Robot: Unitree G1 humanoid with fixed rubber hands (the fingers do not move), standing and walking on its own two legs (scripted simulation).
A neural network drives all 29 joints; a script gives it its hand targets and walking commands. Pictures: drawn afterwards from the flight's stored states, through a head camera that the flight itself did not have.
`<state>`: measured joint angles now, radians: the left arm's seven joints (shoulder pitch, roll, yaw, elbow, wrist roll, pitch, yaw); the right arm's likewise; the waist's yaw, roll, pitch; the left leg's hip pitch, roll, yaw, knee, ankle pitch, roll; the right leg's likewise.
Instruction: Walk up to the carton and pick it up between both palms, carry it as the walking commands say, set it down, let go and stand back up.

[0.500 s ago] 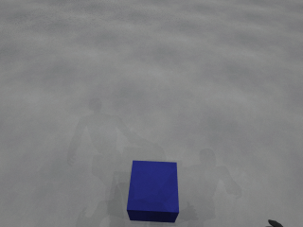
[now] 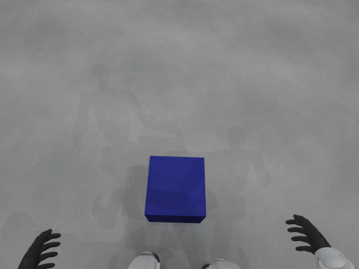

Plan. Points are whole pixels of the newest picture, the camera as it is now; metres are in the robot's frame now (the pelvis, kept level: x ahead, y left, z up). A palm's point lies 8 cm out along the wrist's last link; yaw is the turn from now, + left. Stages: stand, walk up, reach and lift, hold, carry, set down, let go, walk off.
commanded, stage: reach and lift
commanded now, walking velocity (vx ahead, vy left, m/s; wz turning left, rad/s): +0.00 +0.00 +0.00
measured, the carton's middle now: (175, 190) +0.45 +0.01 -0.64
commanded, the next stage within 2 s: none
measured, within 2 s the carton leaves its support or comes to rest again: neither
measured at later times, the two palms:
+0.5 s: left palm (71, 213) +0.26 +0.28 -0.14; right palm (286, 203) +0.28 -0.27 -0.14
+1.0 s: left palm (99, 171) +0.39 +0.25 -0.19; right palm (258, 168) +0.40 -0.24 -0.19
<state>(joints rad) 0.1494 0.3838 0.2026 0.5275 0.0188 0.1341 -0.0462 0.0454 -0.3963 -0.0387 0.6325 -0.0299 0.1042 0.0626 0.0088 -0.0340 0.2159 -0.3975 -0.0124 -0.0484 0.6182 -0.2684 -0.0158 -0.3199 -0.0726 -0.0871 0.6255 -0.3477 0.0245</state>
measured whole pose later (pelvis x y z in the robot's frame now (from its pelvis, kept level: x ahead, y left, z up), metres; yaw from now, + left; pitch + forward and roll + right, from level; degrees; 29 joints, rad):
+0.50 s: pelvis -0.04 -0.01 -0.05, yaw -1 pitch +17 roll +0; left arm -0.33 0.39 0.19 0.66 0.01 0.15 -0.06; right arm -0.41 -0.35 -0.08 0.70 -0.03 0.17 0.01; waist 0.01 -0.01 0.14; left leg -0.89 0.00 -0.05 0.92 -0.32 -0.03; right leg -0.83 -0.06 -0.07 0.96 -0.42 0.01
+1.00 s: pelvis -0.06 +0.00 -0.09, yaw -2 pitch +36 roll -1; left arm -0.86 0.37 0.26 0.83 -0.04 0.13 -0.05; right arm -0.92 -0.34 -0.19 0.88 0.01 0.15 0.00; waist 0.01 0.00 0.04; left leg -1.37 0.00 -0.05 1.02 -0.28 -0.02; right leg -1.31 -0.06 -0.06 1.06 -0.37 0.01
